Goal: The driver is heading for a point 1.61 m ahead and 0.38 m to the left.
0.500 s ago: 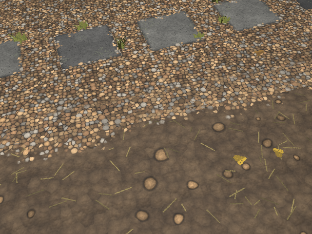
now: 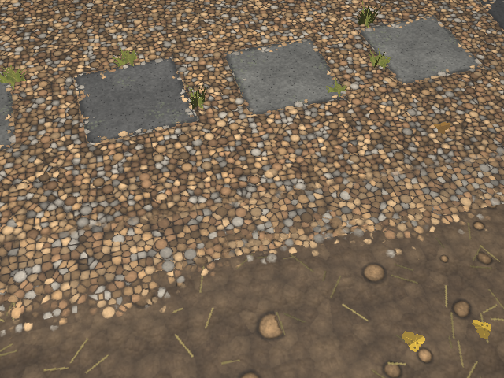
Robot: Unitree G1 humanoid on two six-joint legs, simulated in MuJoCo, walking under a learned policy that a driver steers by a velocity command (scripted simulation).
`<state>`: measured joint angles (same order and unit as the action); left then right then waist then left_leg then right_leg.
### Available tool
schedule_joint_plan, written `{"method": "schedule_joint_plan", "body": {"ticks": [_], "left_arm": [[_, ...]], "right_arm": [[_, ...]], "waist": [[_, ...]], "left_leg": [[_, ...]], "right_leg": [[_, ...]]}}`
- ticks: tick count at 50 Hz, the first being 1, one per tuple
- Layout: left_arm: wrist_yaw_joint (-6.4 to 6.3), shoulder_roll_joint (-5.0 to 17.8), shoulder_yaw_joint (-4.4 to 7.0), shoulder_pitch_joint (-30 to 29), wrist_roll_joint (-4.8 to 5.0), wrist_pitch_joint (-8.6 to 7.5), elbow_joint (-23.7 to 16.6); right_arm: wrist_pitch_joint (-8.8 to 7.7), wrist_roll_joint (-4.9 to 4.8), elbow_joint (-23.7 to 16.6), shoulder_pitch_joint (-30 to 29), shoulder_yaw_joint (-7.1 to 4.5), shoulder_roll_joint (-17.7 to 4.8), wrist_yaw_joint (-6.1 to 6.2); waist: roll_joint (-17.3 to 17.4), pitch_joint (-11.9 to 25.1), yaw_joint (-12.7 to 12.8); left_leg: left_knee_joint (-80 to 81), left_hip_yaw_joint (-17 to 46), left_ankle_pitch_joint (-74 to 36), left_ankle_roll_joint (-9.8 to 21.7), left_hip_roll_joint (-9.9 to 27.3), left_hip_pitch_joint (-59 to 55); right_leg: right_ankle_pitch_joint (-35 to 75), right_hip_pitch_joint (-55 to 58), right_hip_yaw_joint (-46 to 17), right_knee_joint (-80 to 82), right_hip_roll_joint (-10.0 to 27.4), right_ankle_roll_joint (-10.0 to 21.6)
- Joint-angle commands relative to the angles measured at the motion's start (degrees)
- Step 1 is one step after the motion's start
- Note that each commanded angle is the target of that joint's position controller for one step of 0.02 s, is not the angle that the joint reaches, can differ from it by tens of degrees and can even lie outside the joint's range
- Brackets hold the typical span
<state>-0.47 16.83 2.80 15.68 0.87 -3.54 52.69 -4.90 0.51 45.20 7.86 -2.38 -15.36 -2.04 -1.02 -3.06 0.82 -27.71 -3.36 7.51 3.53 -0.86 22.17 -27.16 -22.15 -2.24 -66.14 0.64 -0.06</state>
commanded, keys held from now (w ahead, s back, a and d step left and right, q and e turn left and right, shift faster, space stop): no key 1.00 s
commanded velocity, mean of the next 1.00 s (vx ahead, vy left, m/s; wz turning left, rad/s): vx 0.06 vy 0.00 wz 0.00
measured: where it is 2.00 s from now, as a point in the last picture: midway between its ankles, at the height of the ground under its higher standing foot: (241, 366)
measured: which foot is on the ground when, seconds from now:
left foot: down 0.00-1.00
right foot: up 0.00-0.26, down 0.28-1.00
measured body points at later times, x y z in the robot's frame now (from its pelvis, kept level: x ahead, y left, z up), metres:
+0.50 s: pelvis +0.11 -0.02 +0.00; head +0.12 -0.03 +0.45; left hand +0.22 +0.24 -0.12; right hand +0.20 -0.28 -0.14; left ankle +0.08 +0.08 -0.73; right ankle +0.14 -0.15 -0.73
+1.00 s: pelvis +0.11 -0.03 +0.00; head +0.12 -0.03 +0.45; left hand +0.20 +0.23 -0.14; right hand +0.15 -0.28 -0.15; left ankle +0.08 +0.08 -0.73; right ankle +0.14 -0.15 -0.73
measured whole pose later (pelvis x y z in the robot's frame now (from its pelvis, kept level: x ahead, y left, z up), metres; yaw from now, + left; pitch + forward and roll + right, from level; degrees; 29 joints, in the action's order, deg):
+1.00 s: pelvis +0.11 -0.03 +0.00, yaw +0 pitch -2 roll +0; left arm -2.0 13.0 2.6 5.7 -0.1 0.9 62.6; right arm 0.1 0.5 61.7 12.3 -1.1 -12.8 1.9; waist 0.0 -2.5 -0.4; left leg -27.2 -3.1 18.1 0.3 0.6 7.3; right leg -12.5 -13.8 -0.2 -28.0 0.3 -0.1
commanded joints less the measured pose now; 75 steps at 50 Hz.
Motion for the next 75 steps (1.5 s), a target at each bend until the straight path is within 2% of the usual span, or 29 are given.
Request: {"method": "schedule_joint_plan", "body": {"ticks": [1, 3, 6, 10, 13, 14, 15, 16, 17, 18, 19, 23, 30, 53, 55, 57, 58, 60, 62, 63, 65, 66, 67, 68, 69, 70, 71, 73, 75], "left_arm": [[-0.74, 3.9, 1.27, 3.8, -0.29, 0.97, -2.1], [-1.10, 2.2, 0.89, 4.1, -0.67, 1.88, -2.1], [-1.27, 1.6, 0.41, 0.1, -1.26, 2.35, -2.9], [-1.19, 3.2, 0.89, -4.7, -0.94, 3.13, -3.6], [-1.21, 3.2, 1.18, -5.2, -1.53, 3.11, -3.3], [-1.31, 4.1, 1.38, -5.2, -2.12, 3.00, -3.2], [-1.66, 6.7, 1.85, -5.4, -2.21, 2.92, -3.4], [-1.95, 9.2, 2.35, -7.1, -1.47, 3.21, -3.4], [-1.61, 5.6, 1.81, -8.4, -0.95, 3.45, -2.8], [-1.25, 3.4, 1.38, -9.2, -0.88, 3.49, -2.7], [-1.07, 3.0, 1.16, -9.6, -1.20, 3.30, -2.5], [-0.98, 3.9, 1.30, -8.6, -1.01, 2.32, -0.1], [-1.29, 3.7, 1.16, -9.8, -0.81, 2.84, 2.7], [-1.77, 2.3, 0.64, -10.3, -0.94, 4.11, 9.0], [-2.10, 2.6, 0.79, -9.4, -1.08, 4.14, 9.4], [-2.56, 3.6, 1.44, -9.1, -0.72, 3.96, 9.0], [-2.63, 3.8, 1.63, -10.0, -0.75, 3.44, 8.3], [-1.94, 1.1, 1.24, -12.6, -0.29, 1.38, 6.3], [-0.70, 0.5, 1.24, -12.0, 0.34, -0.79, 5.7], [-0.26, 0.5, 1.32, -10.1, 0.84, -1.64, 5.9], [-0.11, 1.7, 2.13, -2.3, 1.25, -2.65, 8.5], [-0.36, 4.5, 3.06, 4.4, 0.54, -2.73, 10.4], [-0.51, 10.7, 4.51, 11.8, -0.24, -2.62, 11.4], [-0.25, 9.4, 3.63, 11.3, -1.39, -3.24, 11.1], [-0.35, 4.4, 2.13, 6.6, -1.02, -3.66, 9.3], [-0.33, 2.9, 1.55, 3.2, -0.39, -3.77, 7.9], [-0.22, 3.0, 1.39, 1.3, -0.23, -3.74, 7.1], [-0.22, 0.9, 0.61, 2.4, -1.15, -3.36, 7.2], [-0.66, 1.9, 0.67, 4.9, -1.74, -3.17, 7.5]], "right_arm": [[-0.77, 0.88, -1.4, 1.1, -1.14, -5.0, 0.08], [-1.05, 1.05, -0.4, 0.0, -1.09, -5.4, 0.38], [-0.20, 0.69, 1.0, -0.8, -1.42, -7.1, 1.33], [1.19, 0.53, 3.8, 1.1, -1.27, -7.5, 1.75], [2.01, -0.36, 5.0, 0.2, -0.68, -6.2, 1.89], [2.08, -0.46, 5.7, 1.9, -0.23, -4.9, 1.91], [1.92, 0.49, 6.1, 4.4, 0.14, -3.8, 1.91], [1.76, 0.87, 7.1, 9.2, -0.05, -3.7, 1.82], [2.19, 0.81, 7.4, 8.0, 0.34, -2.9, 2.21], [2.81, 0.63, 7.1, 4.9, 0.19, -4.0, 2.50], [3.44, 0.29, 7.1, 3.5, 0.03, -4.5, 2.85], [4.24, 0.16, 7.9, 3.3, -0.16, -5.0, 3.15], [4.80, -0.23, 10.4, 3.5, -0.35, -4.6, 3.41], [4.40, -0.01, 15.9, 7.2, 0.53, -2.9, 4.20], [4.44, -0.38, 16.0, 7.7, 0.50, -3.1, 4.19], [4.72, -1.37, 14.5, 6.4, -0.44, -5.6, 4.51], [4.57, -1.65, 13.6, 6.8, -0.89, -6.5, 4.61], [3.51, -2.36, 13.7, 10.7, -2.12, -9.0, 4.57], [2.58, -2.20, 12.7, 9.8, -2.44, -8.3, 4.56], [2.28, -2.36, 11.6, 7.9, -2.44, -7.8, 4.39], [2.37, -2.81, 8.8, 2.4, -2.28, -6.5, 4.00], [2.14, -2.53, 7.1, -0.1, -1.75, -4.0, 3.78], [1.62, -2.71, 4.6, -0.1, -0.89, 0.4, 3.65], [0.98, -3.09, 4.0, 1.1, -1.57, -2.4, 3.64], [0.59, -3.79, 5.0, 3.2, -2.12, -4.0, 3.08], [0.54, -3.88, 6.1, 4.9, -2.21, -3.5, 2.69], [0.48, -3.51, 6.3, 4.9, -2.37, -2.9, 2.63], [0.80, -2.96, 5.7, 3.0, -2.81, -2.7, 1.83], [1.42, -2.67, 4.3, 0.8, -2.54, -0.9, 0.90]], "waist": [[5.2, 9.2, 1.3], [6.1, 9.1, 2.6], [6.7, 9.7, 1.8], [6.1, 8.6, -0.2], [5.3, 6.7, 1.0], [3.6, 6.3, 0.9], [-0.2, 6.9, -1.0], [-6.2, 7.4, -4.8], [-7.5, 7.3, -4.0], [-5.4, 5.3, -2.6], [-3.9, 4.6, -2.1], [-2.6, 6.1, -1.6], [0.3, 6.1, -1.5], [0.9, 1.5, -1.0], [1.5, 2.3, -0.7], [3.9, -0.5, -0.5], [4.7, -2.9, -1.0], [10.0, -5.5, -2.5], [10.9, -5.8, -1.6], [10.6, -5.4, 0.0], [8.2, -3.3, 4.5], [2.3, -0.8, 6.7], [-13.7, 3.3, 7.3], [-12.8, 2.5, 6.1], [-5.5, -1.4, 3.1], [-3.7, -2.9, 1.4], [-3.5, -3.7, 0.7], [-4.4, -2.4, 1.0], [-3.6, -1.5, 1.7]], "left_leg": [[10.5, 12.5, -38.0, 10.0, 14.8, -11.9], [11.7, 8.8, -41.0, 10.6, 13.8, -8.9], [12.3, 5.1, -38.4, 9.5, 12.2, -7.9], [13.0, 6.5, -24.1, 8.9, 12.8, -9.1], [10.4, 7.6, -10.5, 6.8, 11.6, -8.2], [8.9, 7.4, -5.1, 4.3, 9.4, -7.6], [6.1, 6.2, 1.2, 1.8, 6.4, -5.8], [5.5, 3.8, 7.8, -0.2, 2.4, -3.3], [6.3, 2.1, 8.4, -1.4, 1.7, -6.7], [6.2, 1.9, 7.2, -1.8, 1.8, -7.9], [5.7, 2.1, 5.9, -1.7, 2.2, -8.0], [4.8, 2.8, -1.0, -1.5, 3.1, -10.0], [4.0, 2.5, -4.2, -2.1, 3.4, -11.5], [6.9, 2.4, 5.4, -2.5, 3.6, -8.8], [7.6, 3.5, 10.2, -1.6, 3.6, -7.4], [9.0, 7.5, 28.3, 1.7, 4.7, -3.7], [10.7, 11.5, 35.8, 3.7, 6.8, -2.3], [16.6, 25.0, 41.9, 8.7, 14.2, -4.5], [17.3, 31.3, 36.9, 10.7, 17.4, -6.3], [15.7, 30.6, 34.0, 9.9, 16.5, -6.3], [9.7, 23.3, 26.6, 5.8, 9.7, -0.1], [-2.0, 17.2, 20.5, 2.9, 4.9, 6.8], [-21.1, 6.7, 21.2, -1.1, -3.0, 18.8], [-34.5, 10.6, 26.6, -1.1, -1.4, 24.0], [-40.4, 13.6, 21.7, 0.0, 1.8, 26.9], [-41.4, 13.2, 15.9, 0.6, 3.7, 26.9], [-39.9, 12.9, 11.2, 0.8, 4.9, 26.7], [-37.2, 10.3, 5.0, 0.3, 6.6, 23.4], [-36.2, 8.0, 2.0, -1.2, 7.0, 23.5]], "right_leg": [[4.9, -4.5, -1.7, 2.0, 5.0, -0.9], [8.2, -2.0, -1.2, 8.9, 4.9, -1.8], [15.7, 1.5, -0.1, 20.7, 4.6, -2.2], [19.1, 3.7, -0.1, 28.3, 4.0, -1.8], [22.0, 8.8, 0.8, 38.3, 3.1, -0.2], [28.2, 11.9, -0.5, 42.6, 4.1, 0.7], [37.9, 15.8, -3.7, 42.3, 7.5, 1.9], [38.9, 17.7, -5.7, 40.6, 9.6, 4.4], [29.2, 13.6, -5.1, 41.6, 8.2, 4.6], [25.0, 10.7, -4.2, 42.2, 6.3, 3.5], [25.8, 10.2, -3.3, 42.2, 5.4, 2.6], [33.8, 13.0, -2.0, 39.8, 4.4, 2.4], [35.4, 14.1, -1.1, 38.8, 3.6, 3.0], [23.8, 12.7, 0.2, 41.8, 1.6, 1.9], [16.8, 14.0, 1.8, 41.2, 0.8, 1.7], [-1.4, 10.2, 4.8, 37.7, -1.5, 1.8], [-5.7, 6.3, 5.1, 35.6, -1.6, 2.0], [0.1, -0.6, 5.9, 27.9, -2.5, 1.7], [3.1, -2.5, 2.7, 25.0, -0.4, 2.6], [2.5, -0.6, 2.2, 28.5, -0.1, 3.1], [8.9, 14.4, 2.9, 41.7, -0.8, 3.0], [8.9, 24.2, -4.0, 45.0, 4.6, 3.3], [-2.3, 34.7, -24.0, 53.3, 16.2, 8.9], [-4.8, 32.3, -36.9, 56.0, 24.3, 13.9], [-4.3, 29.9, -32.0, 55.9, 23.5, 13.1], [-1.4, 27.8, -24.4, 56.3, 20.7, 10.5], [4.5, 26.5, -18.1, 56.9, 18.6, 8.4], [18.4, 25.3, -6.5, 56.6, 14.3, 5.6], [26.6, 24.9, -1.1, 56.7, 13.4, 6.4]]}}
Keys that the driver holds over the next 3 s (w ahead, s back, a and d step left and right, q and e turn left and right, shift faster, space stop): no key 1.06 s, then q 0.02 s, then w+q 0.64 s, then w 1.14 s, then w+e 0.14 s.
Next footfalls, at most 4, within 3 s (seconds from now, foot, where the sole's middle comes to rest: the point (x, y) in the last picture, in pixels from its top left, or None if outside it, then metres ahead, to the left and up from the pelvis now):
0.28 right None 0.18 -0.15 -0.77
1.78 left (191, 369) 0.46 0.17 -0.77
2.36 right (219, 234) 0.86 0.12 -0.77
2.90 left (115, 187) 1.03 0.47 -0.77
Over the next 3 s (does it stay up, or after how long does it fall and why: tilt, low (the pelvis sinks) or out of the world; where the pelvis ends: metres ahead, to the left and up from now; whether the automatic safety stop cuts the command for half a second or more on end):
stays up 0.97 0.33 0.00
